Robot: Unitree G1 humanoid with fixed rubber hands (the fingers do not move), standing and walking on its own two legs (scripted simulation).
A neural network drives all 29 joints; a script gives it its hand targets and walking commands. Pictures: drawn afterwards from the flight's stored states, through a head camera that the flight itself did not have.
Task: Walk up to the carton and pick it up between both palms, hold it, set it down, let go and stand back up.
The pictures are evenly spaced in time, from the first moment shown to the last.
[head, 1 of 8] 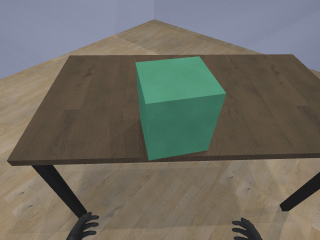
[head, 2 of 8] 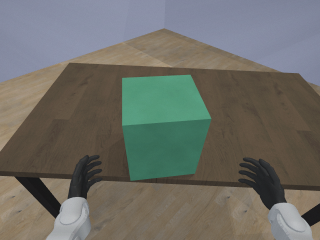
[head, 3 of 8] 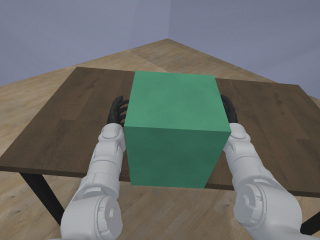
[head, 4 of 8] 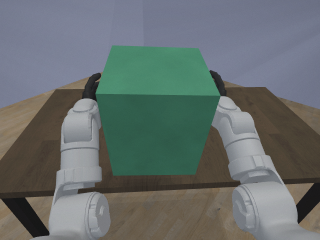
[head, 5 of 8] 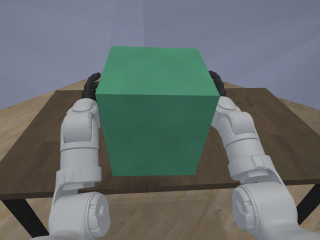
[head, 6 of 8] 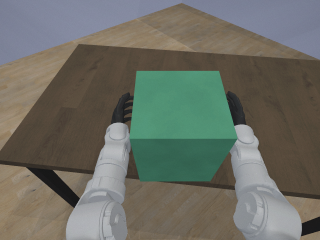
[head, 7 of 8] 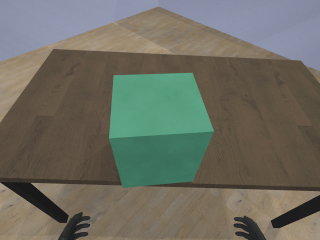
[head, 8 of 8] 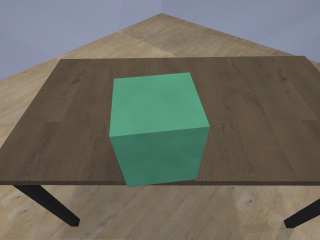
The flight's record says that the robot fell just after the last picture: no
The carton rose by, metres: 0.18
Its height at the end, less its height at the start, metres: +0.00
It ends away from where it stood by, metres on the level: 0.02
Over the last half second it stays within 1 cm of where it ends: yes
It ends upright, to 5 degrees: yes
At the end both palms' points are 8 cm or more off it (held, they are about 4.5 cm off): yes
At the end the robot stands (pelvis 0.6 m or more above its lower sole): yes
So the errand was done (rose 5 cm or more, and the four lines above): yes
